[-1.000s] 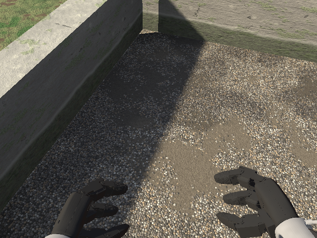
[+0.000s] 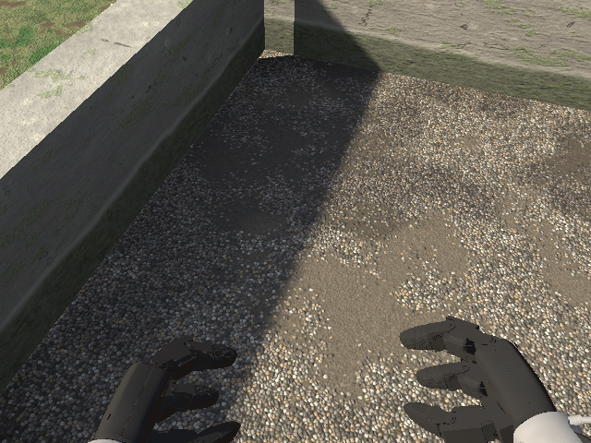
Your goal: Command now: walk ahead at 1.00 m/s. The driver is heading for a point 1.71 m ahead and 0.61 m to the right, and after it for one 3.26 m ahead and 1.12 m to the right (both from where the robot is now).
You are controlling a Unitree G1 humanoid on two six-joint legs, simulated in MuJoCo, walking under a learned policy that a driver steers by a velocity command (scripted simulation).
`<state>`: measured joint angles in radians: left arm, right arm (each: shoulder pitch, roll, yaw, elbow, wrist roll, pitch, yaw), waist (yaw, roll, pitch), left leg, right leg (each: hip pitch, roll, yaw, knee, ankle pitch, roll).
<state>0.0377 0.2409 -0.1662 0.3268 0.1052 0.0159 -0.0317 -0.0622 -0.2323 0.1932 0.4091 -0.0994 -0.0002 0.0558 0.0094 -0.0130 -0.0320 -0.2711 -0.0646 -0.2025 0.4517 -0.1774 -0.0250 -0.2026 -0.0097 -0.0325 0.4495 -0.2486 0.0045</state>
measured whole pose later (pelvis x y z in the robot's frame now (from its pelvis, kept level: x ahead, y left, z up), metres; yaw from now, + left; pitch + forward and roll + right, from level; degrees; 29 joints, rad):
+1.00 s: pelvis +0.00 +0.00 +0.00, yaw +0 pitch +0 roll +0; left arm 0.03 0.24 -0.17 0.34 0.11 0.02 -0.03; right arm -0.05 -0.23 0.19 0.41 -0.10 0.00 0.05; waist 0.01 -0.01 -0.03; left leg -0.26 -0.05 -0.19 0.44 -0.18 -0.03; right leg -0.20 0.00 -0.02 0.45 -0.25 0.00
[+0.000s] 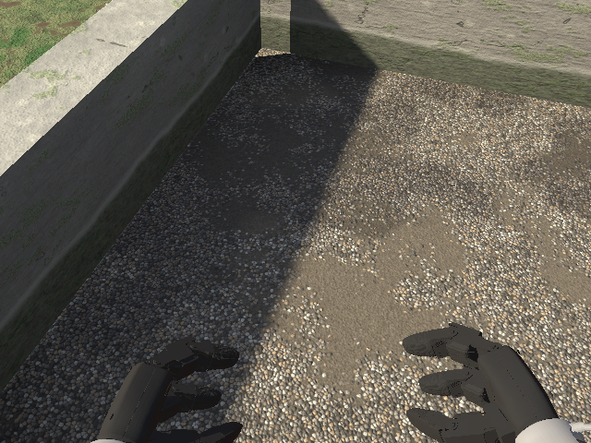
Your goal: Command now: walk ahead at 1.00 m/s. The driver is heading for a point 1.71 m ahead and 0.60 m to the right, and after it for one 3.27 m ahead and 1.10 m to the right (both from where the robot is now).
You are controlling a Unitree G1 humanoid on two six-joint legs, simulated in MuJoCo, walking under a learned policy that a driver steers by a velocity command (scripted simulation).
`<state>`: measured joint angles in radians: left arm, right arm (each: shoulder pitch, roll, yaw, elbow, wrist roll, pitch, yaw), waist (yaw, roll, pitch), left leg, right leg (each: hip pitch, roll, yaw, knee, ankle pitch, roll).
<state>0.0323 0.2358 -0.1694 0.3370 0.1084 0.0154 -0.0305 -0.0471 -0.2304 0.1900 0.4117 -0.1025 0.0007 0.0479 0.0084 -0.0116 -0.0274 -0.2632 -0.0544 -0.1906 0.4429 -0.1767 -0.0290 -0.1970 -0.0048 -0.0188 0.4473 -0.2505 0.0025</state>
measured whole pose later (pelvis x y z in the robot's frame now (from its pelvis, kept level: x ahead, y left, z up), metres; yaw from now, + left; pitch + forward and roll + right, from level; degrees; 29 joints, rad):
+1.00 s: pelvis +0.00 +0.00 +0.00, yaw +0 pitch +0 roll +0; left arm 0.06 0.23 -0.17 0.38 0.09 0.01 -0.03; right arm -0.02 -0.22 0.18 0.45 -0.09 0.01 0.04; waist 0.01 -0.01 -0.05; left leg -0.23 -0.04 -0.18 0.39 -0.16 -0.03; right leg -0.16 0.00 0.00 0.40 -0.23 0.00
